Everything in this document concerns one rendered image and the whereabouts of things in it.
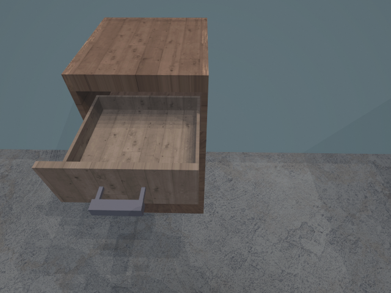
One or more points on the handle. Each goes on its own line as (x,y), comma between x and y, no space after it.
(100,206)

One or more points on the drawer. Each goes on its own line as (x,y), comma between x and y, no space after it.
(127,142)

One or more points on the cabinet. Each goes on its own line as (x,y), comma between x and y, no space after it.
(150,57)

